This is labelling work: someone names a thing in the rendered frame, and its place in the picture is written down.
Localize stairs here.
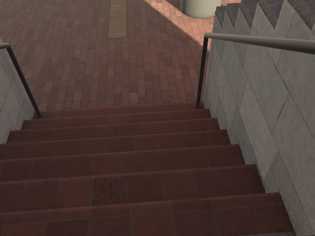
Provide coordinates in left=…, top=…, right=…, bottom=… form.
left=0, top=101, right=296, bottom=236

